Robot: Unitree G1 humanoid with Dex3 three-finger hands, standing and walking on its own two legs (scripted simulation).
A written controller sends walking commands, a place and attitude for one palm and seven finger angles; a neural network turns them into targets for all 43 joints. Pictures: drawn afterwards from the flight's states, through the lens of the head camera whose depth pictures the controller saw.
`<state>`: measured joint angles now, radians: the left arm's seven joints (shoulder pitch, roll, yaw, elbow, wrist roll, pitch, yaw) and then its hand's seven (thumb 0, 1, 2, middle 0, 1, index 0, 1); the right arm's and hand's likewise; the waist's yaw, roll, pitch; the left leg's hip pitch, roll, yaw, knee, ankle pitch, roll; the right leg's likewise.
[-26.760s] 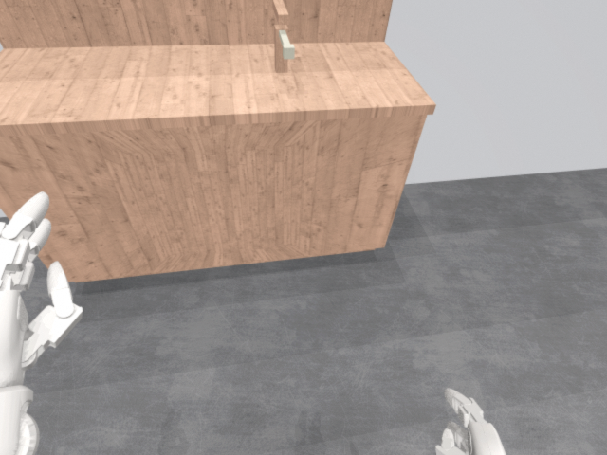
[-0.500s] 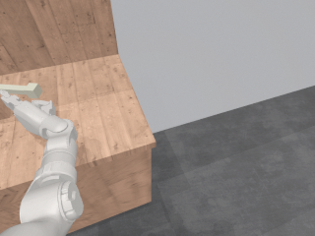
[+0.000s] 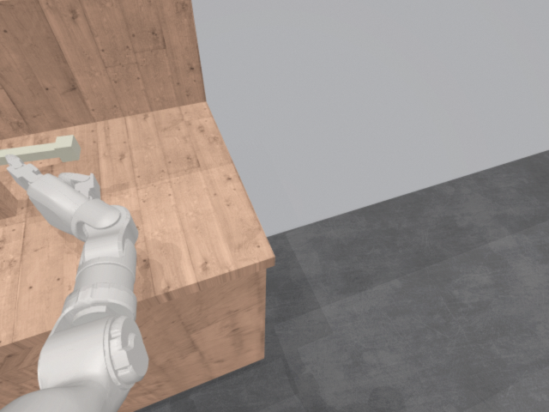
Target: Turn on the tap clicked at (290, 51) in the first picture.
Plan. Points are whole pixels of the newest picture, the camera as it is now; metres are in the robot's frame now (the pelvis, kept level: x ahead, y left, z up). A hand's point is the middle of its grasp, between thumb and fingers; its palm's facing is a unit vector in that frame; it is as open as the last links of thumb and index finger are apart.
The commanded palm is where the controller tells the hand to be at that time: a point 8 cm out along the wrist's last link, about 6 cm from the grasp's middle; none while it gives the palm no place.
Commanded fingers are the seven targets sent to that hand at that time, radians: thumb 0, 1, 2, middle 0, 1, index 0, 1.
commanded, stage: lift the hand up off the lever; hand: left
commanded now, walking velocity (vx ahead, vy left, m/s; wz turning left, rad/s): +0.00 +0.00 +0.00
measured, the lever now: (68, 148) +0.49 +0.31 +0.12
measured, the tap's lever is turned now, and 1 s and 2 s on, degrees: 83 83 83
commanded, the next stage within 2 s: none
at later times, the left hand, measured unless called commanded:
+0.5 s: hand (80, 176) +0.43 +0.27 +0.12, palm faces +0.85 -0.52 -0.07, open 7.8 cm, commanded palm +0.37 +0.28 +0.13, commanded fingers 0.00 0.90 0.90 -0.15 -0.15 -0.15 -0.15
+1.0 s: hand (75, 173) +0.41 +0.27 +0.14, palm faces +0.84 -0.53 -0.06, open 7.8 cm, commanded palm +0.36 +0.27 +0.15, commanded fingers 0.00 0.90 0.90 -0.15 -0.15 -0.15 -0.15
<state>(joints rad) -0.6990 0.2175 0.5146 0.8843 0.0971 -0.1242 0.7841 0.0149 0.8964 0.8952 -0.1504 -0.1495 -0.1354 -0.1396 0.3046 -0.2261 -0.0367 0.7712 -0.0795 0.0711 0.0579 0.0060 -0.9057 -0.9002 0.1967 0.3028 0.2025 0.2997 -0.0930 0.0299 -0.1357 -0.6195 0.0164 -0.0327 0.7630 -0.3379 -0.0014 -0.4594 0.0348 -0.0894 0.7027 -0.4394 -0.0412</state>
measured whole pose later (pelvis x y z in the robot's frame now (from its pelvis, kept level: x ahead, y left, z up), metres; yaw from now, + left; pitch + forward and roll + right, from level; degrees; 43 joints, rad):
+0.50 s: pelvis +0.00 +0.00 +0.01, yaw +1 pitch +9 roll -1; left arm -0.69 0.21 0.47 0.81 0.08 -0.04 0.77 0.01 0.90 0.90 -0.15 -0.15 -0.15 -0.15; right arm 0.25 -0.23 -0.03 0.77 -0.06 0.06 0.04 0.01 -0.91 -0.90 0.20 0.30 0.20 0.30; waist -0.07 0.03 -0.11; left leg -0.55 0.01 -0.04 0.71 -0.31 -0.01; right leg -0.39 0.03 -0.10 0.65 -0.42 -0.05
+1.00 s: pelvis +0.00 -0.01 +0.01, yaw +0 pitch +6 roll -1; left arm -0.62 0.18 0.45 0.68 0.04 0.06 0.75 0.01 0.90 0.90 -0.15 -0.15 -0.15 -0.15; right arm 0.26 -0.23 -0.03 0.78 -0.04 0.04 0.02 0.01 -0.91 -0.90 0.20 0.30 0.20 0.30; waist -0.05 0.04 -0.11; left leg -0.46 0.01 -0.03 0.65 -0.29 -0.01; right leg -0.31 0.03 -0.09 0.60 -0.40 -0.05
